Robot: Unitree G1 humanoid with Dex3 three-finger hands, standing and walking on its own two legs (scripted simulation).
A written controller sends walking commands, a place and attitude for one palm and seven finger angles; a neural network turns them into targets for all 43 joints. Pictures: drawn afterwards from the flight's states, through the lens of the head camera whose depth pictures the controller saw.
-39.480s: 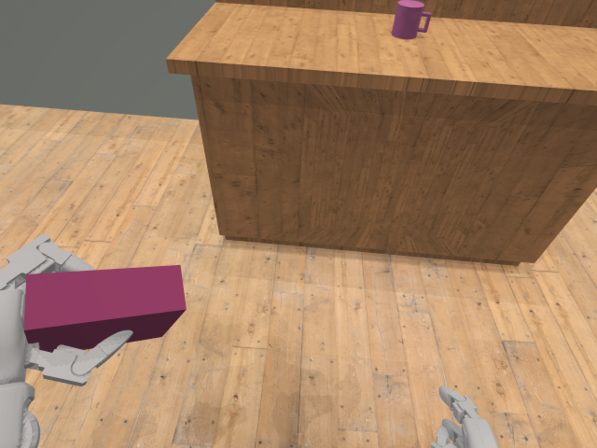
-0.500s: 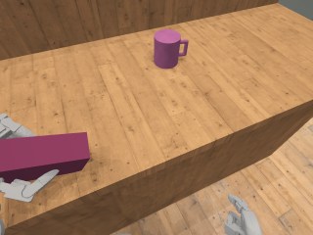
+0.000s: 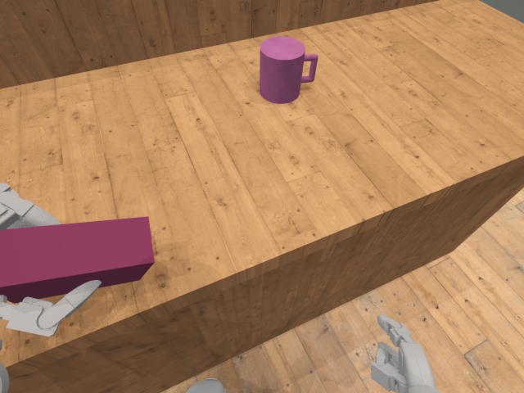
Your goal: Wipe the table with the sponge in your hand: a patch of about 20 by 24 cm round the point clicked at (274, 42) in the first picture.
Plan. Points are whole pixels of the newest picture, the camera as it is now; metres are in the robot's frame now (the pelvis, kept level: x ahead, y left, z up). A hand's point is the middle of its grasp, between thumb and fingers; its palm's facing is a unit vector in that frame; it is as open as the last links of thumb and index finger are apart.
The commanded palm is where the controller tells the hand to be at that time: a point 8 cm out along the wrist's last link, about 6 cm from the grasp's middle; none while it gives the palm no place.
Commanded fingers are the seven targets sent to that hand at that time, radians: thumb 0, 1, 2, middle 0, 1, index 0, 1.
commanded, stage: shuffle to correct the standing spot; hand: left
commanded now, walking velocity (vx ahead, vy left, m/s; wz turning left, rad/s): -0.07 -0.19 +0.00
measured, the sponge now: (102, 257) +0.23 +0.19 +0.16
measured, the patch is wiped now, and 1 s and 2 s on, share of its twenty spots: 0.10 0.10 0.10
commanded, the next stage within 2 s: come to a stop and stand still in 0.12 s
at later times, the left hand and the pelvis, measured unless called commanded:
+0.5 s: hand (40, 248) +0.23 +0.25 +0.17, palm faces +0.41 -0.85 -0.35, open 9.3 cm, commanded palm +0.18 +0.29 +0.19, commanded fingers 0.00 0.10 1.30 -1.20 -1.60 -1.20 -1.60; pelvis +0.03 +0.01 +0.00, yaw +1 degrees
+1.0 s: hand (16, 229) +0.25 +0.28 +0.18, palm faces +0.38 -0.86 -0.35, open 9.3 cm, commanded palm +0.19 +0.32 +0.19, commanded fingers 0.00 0.10 1.30 -1.20 -1.60 -1.20 -1.60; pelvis +0.04 +0.04 +0.01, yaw +0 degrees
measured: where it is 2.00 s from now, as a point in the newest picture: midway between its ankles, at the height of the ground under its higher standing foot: outside the picture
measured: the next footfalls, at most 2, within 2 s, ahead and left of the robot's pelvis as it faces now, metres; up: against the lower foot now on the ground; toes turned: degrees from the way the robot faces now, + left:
none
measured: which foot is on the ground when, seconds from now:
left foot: down 0.00-1.00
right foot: down 0.00-1.00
